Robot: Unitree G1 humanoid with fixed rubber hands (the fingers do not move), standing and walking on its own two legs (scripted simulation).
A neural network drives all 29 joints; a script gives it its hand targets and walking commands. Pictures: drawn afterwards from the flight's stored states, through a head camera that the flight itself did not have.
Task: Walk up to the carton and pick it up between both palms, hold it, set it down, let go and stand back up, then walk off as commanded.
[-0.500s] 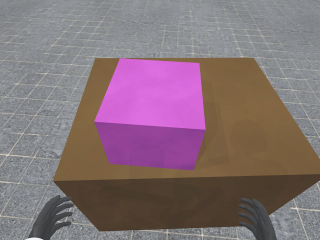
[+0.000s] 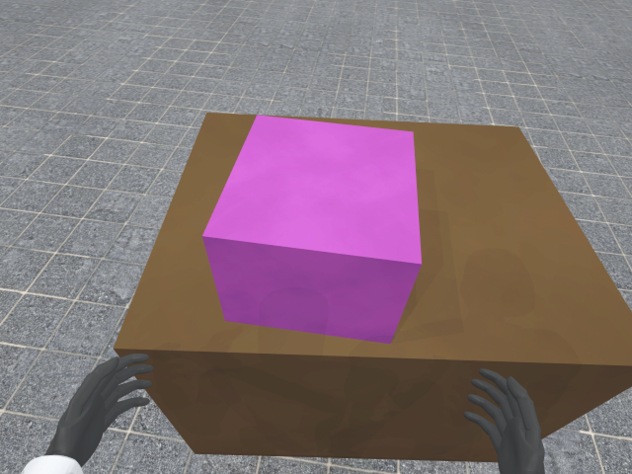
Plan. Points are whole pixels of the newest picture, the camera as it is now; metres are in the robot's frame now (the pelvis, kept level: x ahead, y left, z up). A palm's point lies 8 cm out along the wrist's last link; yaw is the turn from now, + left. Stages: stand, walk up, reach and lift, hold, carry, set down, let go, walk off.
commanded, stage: reach and lift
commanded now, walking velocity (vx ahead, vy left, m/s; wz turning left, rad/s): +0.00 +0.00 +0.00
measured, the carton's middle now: (320, 224) +0.52 +0.03 -0.01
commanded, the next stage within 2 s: none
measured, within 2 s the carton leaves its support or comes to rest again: neither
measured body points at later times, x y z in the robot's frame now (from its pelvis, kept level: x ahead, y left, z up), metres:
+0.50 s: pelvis +0.00 +0.00 +0.00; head +0.00 +0.01 +0.45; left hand +0.25 +0.28 +0.06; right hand +0.24 -0.20 +0.04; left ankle +0.00 +0.12 -0.75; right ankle -0.02 -0.14 -0.75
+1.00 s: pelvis -0.01 +0.00 +0.00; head +0.01 +0.01 +0.45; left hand +0.34 +0.27 +0.09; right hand +0.31 -0.21 +0.08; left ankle +0.00 +0.12 -0.75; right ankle -0.02 -0.14 -0.75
